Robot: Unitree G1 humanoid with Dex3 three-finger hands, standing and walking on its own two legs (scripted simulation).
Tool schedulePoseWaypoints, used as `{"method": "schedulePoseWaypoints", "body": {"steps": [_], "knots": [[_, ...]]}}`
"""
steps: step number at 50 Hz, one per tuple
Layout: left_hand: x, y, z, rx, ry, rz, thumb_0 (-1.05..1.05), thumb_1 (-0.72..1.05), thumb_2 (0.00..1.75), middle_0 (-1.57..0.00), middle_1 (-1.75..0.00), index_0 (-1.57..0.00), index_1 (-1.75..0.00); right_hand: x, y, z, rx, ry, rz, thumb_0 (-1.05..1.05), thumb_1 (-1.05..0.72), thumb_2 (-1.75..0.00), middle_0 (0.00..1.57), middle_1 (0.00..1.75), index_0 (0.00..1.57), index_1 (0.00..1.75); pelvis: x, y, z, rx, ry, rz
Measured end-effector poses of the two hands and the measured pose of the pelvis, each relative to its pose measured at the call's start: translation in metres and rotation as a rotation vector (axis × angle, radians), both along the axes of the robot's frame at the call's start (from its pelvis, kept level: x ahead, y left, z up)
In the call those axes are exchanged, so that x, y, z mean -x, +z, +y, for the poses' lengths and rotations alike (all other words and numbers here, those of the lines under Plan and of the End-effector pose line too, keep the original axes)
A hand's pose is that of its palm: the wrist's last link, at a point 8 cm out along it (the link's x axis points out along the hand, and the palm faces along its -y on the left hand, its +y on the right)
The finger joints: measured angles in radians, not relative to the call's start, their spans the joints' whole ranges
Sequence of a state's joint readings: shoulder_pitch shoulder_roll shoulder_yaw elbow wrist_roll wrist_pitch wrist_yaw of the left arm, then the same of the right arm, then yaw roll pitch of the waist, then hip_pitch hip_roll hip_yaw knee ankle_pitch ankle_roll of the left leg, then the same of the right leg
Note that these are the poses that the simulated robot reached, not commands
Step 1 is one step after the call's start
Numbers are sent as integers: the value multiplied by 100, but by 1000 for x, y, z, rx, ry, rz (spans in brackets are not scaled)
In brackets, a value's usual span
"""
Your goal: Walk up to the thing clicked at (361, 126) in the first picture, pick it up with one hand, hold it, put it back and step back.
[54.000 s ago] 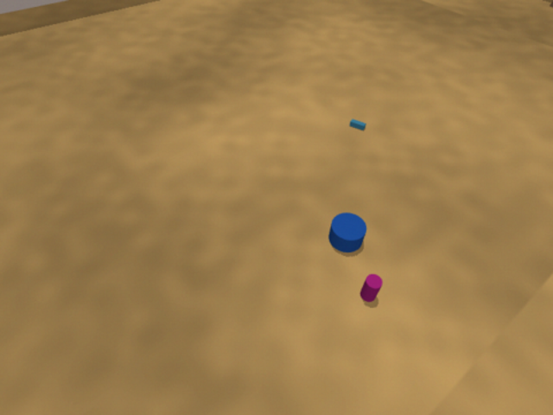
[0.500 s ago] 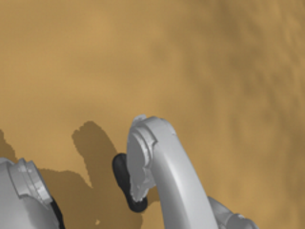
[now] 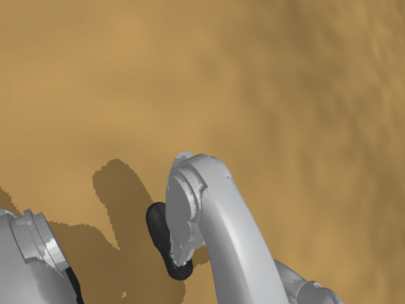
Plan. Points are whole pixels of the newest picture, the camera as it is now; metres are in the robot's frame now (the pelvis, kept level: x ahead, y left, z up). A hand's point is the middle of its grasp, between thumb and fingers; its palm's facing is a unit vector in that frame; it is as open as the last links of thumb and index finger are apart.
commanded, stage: close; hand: left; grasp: from above
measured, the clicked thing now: out of the picture +0.43 +0.33 -0.29
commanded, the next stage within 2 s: settle in 1.04 s
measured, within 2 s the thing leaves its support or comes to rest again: leaves its support in 1.42 s
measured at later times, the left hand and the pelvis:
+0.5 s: hand out of the picture +0.41 +0.33 -0.26, palm faces -0.45 -0.15 -0.88, open 9.0 cm; pelvis +0.00 +0.00 +0.00, yaw +0 degrees
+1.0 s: hand out of the picture +0.41 +0.33 -0.26, palm faces -0.44 -0.15 -0.89, open 6.5 cm; pelvis +0.00 +0.00 +0.00, yaw +0 degrees
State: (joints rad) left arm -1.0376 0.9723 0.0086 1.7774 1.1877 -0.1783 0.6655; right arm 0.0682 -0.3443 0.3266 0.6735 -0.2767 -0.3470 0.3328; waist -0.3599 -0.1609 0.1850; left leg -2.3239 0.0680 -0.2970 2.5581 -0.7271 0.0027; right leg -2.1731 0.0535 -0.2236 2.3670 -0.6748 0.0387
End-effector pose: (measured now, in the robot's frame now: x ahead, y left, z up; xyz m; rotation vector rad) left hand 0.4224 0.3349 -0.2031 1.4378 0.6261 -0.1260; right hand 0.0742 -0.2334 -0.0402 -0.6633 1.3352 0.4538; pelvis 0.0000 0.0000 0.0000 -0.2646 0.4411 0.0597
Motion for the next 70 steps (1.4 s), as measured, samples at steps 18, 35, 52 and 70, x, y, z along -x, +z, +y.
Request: {"method": "schedulePoseWaypoints", "body": {"steps": [18, 35, 52, 70], "knots": [[3, 5, -2, 1, -21, -15, 0, 13, 46, -59, -59, -60, -57, 4, 2, -6, 21, -7, -7, 0, -91, -90, 20, 30, 20, 30, 3, 1, -2, -6, -3, -7], [3, 3, -1, 2, -10, -12, 0, 38, 29, -77, -43, -80, -40, 2, 3, -5, 23, -2, 1, 0, -91, -90, 19, 30, 20, 30, 2, 3, -1, -2, -3, -1], [8, 5, -1, 4, -19, -13, 0, 53, 11, -95, -29, -97, -24, -1, 1, -4, 21, -4, -19, 0, -91, -90, 20, 30, 20, 30, 3, 2, -1, -6, 0, -4], [4, 10, -1, 12, 7, -23, 1, 53, 0, -107, -13, -109, -10, 7, 0, -8, 22, -35, 3, 0, -92, -91, 20, 30, 20, 30, 2, 2, -3, -15, 1, 5]]}}
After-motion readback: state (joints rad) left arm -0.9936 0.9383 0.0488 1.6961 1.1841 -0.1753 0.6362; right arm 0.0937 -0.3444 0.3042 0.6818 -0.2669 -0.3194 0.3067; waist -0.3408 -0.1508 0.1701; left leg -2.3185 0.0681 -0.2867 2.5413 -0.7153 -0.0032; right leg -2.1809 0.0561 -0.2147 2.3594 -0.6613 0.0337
